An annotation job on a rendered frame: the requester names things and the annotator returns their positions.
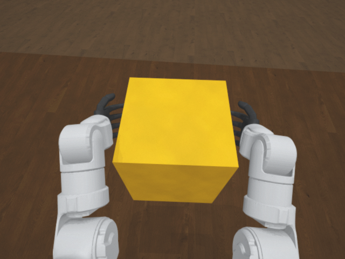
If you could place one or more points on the robot right forearm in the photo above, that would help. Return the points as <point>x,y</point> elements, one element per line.
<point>271,175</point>

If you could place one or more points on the robot left forearm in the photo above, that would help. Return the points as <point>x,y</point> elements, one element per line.
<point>82,161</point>

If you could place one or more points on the carton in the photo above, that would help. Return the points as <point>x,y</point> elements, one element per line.
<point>175,141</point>

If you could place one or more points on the robot right hand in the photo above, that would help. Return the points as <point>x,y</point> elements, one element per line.
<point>247,120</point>

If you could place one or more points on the robot left hand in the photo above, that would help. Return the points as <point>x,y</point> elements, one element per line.
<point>101,109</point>

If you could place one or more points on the left robot upper arm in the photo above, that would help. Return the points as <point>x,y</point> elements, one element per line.
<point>87,238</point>

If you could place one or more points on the right robot upper arm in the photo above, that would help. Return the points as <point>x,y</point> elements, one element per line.
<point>263,243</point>

